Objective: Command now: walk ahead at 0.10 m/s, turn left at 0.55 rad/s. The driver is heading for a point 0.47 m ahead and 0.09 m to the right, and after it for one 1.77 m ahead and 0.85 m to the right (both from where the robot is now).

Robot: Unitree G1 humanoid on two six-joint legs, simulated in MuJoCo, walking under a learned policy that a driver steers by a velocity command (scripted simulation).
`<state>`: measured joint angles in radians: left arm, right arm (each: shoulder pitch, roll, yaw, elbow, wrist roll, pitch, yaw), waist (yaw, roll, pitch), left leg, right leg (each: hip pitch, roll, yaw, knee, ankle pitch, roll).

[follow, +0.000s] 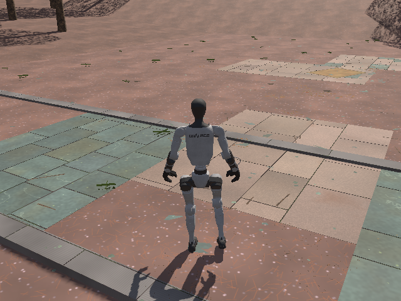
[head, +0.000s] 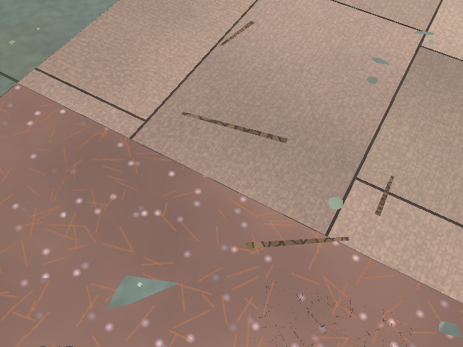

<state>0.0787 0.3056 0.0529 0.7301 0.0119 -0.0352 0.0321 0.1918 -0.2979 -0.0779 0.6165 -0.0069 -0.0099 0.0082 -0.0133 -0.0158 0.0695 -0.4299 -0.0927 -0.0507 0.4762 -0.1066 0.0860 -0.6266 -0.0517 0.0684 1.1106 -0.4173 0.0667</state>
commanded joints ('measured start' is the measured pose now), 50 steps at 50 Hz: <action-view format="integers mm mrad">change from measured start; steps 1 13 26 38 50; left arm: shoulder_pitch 126 46 69 70 176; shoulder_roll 63 147 26 2 39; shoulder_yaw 16 33 9 15 26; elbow -21 -72 -90 -95 -82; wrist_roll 4 35 1 -3 -30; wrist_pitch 12 2 -2 -2 -27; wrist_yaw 11 -18 -29 -35 -23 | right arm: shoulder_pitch -38 108 -25 -17 22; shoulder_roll -161 -26 -26 -3 28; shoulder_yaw -47 7 -4 -6 3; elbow -80 -52 -48 -49 -57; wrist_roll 5 -10 -12 -6 27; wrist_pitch -6 9 10 3 -57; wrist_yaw -24 -24 -10 -21 -14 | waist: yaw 54 -74 24 19 32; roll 88 -192 27 27 -61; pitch -263 -169 -122 -115 24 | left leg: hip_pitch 134 -31 163 181 -25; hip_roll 251 6 119 122 68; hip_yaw -236 -92 -98 -101 -20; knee -100 197 22 27 134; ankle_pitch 431 -341 -8 2 -463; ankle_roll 193 -55 -49 -57 -9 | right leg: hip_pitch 97 460 372 377 337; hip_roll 16 -250 -12 0 -77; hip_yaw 1 248 -3 -11 183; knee -99 -721 -615 -609 -721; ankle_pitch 85 621 259 267 -333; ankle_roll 18 -234 -96 -88 -230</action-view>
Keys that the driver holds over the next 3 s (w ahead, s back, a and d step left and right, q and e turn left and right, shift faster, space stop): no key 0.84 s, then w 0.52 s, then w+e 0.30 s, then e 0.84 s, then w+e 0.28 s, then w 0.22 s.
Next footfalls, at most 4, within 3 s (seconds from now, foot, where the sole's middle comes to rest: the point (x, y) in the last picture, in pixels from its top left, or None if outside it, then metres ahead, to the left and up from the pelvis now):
0.22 right None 0.13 -0.16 -0.77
1.50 right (279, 319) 0.47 -0.13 -0.77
2.00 left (223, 248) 0.69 0.03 -0.77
2.44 right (297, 300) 0.53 -0.19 -0.77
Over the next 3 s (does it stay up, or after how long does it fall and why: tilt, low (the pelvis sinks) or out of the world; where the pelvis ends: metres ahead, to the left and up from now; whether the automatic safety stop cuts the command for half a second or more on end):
stays up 0.64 -0.13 0.00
